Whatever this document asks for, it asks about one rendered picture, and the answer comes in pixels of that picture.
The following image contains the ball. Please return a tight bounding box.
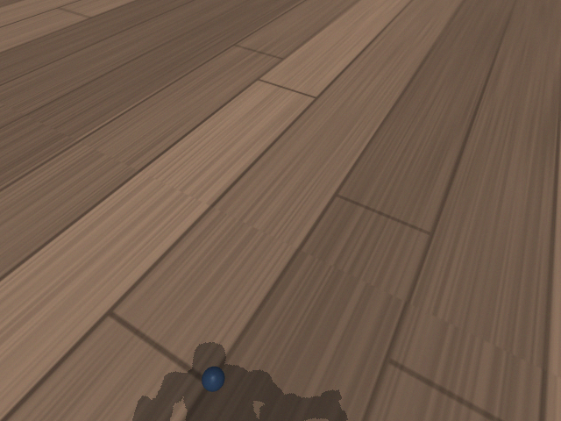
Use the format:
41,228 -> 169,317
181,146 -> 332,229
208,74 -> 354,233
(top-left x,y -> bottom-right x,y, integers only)
202,367 -> 224,392

